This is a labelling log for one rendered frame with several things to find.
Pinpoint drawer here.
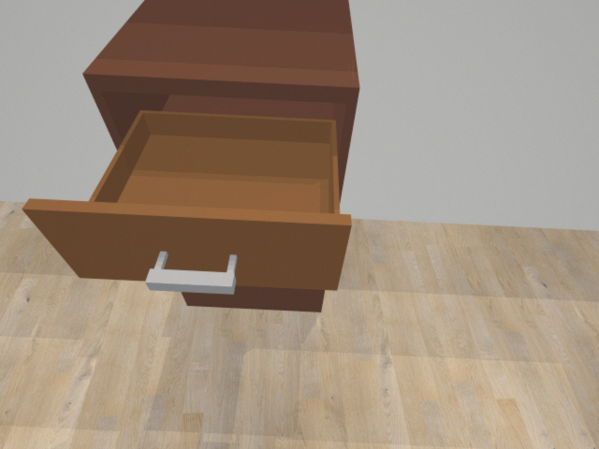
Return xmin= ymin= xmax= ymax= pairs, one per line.
xmin=22 ymin=110 xmax=352 ymax=291

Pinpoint cabinet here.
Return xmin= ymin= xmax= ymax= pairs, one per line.
xmin=82 ymin=0 xmax=359 ymax=312

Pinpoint handle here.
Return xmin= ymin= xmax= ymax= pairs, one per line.
xmin=145 ymin=252 xmax=238 ymax=295

